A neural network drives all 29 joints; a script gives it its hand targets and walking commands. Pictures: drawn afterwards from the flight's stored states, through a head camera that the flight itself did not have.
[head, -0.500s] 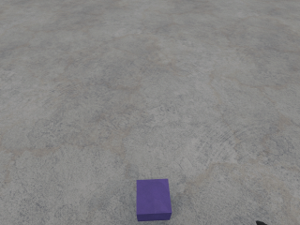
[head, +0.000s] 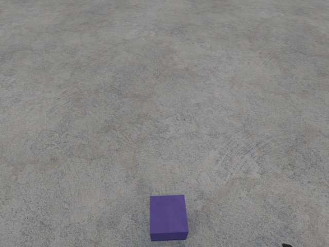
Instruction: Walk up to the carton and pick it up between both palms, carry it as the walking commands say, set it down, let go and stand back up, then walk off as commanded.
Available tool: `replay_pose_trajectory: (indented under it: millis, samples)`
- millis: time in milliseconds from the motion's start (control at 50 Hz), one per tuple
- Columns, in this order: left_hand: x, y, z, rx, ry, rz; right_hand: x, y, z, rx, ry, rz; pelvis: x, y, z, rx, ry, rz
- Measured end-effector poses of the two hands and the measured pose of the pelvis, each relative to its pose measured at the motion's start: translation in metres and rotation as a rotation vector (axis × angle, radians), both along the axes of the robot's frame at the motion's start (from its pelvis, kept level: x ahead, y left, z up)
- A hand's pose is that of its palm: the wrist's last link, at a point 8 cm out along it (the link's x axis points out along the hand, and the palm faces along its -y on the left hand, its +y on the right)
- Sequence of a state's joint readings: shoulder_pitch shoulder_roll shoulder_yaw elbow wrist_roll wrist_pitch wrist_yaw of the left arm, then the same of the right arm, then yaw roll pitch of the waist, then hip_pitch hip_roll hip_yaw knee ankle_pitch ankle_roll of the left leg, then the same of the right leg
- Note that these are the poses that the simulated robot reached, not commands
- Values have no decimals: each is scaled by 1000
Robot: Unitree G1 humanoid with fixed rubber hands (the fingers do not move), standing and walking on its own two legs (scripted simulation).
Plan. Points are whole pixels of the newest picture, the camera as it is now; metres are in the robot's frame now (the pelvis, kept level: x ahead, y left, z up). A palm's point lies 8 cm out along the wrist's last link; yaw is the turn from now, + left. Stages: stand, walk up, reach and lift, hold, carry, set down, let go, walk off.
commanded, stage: walk off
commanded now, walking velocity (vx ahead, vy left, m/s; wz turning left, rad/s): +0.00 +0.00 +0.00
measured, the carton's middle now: (167, 217) +0.41 -0.01 -0.70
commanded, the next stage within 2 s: none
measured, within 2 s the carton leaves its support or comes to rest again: neither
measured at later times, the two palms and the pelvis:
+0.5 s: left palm out of the picture +0.03 +0.41 -0.14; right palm out of the picture +0.03 -0.20 -0.13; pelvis -0.01 +0.10 -0.02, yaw +1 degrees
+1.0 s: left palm out of the picture +0.01 +0.46 -0.11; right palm out of the picture +0.02 -0.08 -0.15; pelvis -0.01 +0.19 +0.00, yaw +1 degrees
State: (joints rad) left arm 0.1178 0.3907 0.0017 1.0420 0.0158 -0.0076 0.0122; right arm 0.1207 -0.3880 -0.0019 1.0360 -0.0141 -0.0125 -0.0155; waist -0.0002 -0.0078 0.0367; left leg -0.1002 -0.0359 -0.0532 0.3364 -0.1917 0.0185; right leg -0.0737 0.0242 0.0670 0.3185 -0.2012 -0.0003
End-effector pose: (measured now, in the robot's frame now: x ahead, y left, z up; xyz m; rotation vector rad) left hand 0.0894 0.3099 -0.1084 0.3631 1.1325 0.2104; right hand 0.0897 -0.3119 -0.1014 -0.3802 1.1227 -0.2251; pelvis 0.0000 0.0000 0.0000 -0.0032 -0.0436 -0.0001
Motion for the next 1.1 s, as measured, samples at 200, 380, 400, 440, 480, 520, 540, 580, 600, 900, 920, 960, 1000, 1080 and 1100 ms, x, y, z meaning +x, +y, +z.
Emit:
replay_pose_trajectory:
  millis: [200,380,400,440,480,520,540,580,600,900,920,960,1000,1080,1100]
  samples:
    - [-13,-4,-7,-13,26,17,-31,15,-19,21,137,-43,-2,8,-4,-2,15,2]
    - [-55,50,-21,11,124,81,-54,62,-21,24,213,-47,-7,53,-9,10,34,18]
    - [-57,59,-25,11,132,86,-54,71,-22,25,214,-47,-7,61,-10,11,35,20]
    - [-61,80,-33,11,142,91,-57,87,-25,21,214,-42,-8,79,-18,10,36,22]
    - [-62,94,-35,14,155,100,-61,105,-25,31,210,-47,-11,92,-17,12,34,13]
    - [-58,103,-32,10,152,104,-66,123,-23,42,206,-53,-11,103,-13,3,35,8]
    - [-54,106,-30,6,143,100,-68,131,-22,47,206,-57,-11,108,-11,1,36,7]
    - [-47,110,-28,-2,124,85,-70,147,-22,59,200,-64,-12,116,-8,-2,35,5]
    - [-44,112,-27,-6,117,79,-69,154,-22,67,194,-66,-12,120,-7,-2,35,4]
    - [-50,125,-13,4,82,82,-79,228,-62,208,206,-71,-10,167,-13,39,26,2]
    - [-59,130,-10,8,99,96,-76,230,-60,208,201,-67,-10,171,-10,41,26,5]
    - [-74,142,-6,16,128,118,-70,232,-54,204,193,-60,-10,178,-6,45,27,9]
    - [-83,154,-2,22,143,131,-66,235,-50,198,191,-56,-10,187,-3,51,29,12]
    - [-94,182,-3,23,159,149,-53,253,-44,188,183,-37,-11,209,-3,57,35,20]
    - [-97,190,-5,19,164,154,-48,261,-43,187,177,-25,-11,216,-4,56,37,21]
